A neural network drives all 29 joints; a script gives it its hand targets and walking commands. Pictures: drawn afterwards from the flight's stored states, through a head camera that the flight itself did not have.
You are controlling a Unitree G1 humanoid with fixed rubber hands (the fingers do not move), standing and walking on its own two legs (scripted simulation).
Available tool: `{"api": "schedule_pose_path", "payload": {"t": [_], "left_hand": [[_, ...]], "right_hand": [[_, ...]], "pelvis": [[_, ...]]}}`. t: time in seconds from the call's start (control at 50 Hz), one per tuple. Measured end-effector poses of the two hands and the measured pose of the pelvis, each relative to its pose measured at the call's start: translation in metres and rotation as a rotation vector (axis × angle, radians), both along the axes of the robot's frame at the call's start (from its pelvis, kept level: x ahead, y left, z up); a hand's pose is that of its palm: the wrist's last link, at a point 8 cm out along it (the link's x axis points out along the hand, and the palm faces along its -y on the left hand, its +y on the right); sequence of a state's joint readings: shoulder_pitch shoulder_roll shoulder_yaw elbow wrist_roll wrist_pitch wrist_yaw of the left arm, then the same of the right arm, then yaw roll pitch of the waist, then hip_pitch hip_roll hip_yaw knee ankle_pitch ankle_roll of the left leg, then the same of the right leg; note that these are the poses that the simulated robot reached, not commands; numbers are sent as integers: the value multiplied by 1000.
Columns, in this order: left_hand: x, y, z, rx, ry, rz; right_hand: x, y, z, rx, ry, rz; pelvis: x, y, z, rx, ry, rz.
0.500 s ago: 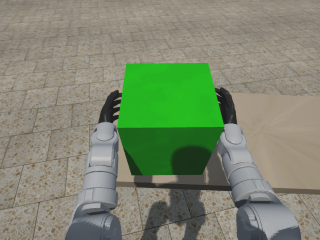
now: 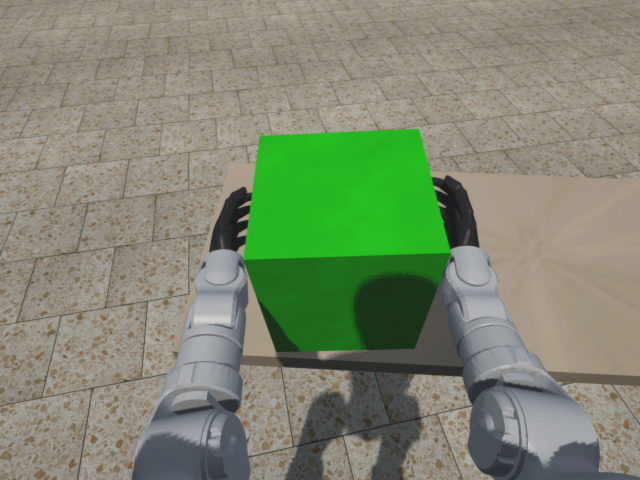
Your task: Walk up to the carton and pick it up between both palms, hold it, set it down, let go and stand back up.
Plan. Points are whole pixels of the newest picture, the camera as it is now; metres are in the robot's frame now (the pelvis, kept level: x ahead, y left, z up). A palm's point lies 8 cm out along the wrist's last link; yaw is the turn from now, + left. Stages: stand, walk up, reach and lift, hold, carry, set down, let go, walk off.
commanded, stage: set down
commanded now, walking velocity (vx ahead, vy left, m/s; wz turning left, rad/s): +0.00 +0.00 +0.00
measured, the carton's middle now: (342, 249) +0.41 +0.01 +0.05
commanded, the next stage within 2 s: none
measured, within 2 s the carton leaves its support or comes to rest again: rests again in 1.64 s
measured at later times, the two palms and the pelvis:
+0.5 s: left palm (240, 258) +0.39 +0.15 +0.04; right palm (455, 243) +0.41 -0.15 +0.06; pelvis +0.01 +0.00 +0.00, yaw -1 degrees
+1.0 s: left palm (251, 270) +0.40 +0.14 +0.00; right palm (451, 251) +0.43 -0.16 +0.02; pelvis +0.01 -0.01 -0.01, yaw -1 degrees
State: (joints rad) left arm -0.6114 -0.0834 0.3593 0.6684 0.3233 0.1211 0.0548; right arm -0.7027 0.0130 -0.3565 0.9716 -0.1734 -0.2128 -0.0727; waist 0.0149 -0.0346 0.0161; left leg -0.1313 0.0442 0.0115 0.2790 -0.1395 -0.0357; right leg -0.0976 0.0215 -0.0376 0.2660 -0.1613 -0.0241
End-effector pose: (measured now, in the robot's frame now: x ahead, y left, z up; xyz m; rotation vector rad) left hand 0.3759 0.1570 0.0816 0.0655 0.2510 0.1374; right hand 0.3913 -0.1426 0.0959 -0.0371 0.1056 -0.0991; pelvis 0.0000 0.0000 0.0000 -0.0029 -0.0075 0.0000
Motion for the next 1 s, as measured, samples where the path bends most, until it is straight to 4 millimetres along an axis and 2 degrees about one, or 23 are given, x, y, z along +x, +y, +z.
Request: {"api": "schedule_pose_path", "payload": {"t": [0.6,1.0], "left_hand": [[17,-11,-47,-17,49,20],[26,-19,-83,-27,90,40]], "right_hand": [[24,-10,-38,-13,54,19],[39,-17,-72,-16,96,36]], "pelvis": [[9,-6,-3,4,154,-19],[13,-10,-8,8,293,-26]]}}
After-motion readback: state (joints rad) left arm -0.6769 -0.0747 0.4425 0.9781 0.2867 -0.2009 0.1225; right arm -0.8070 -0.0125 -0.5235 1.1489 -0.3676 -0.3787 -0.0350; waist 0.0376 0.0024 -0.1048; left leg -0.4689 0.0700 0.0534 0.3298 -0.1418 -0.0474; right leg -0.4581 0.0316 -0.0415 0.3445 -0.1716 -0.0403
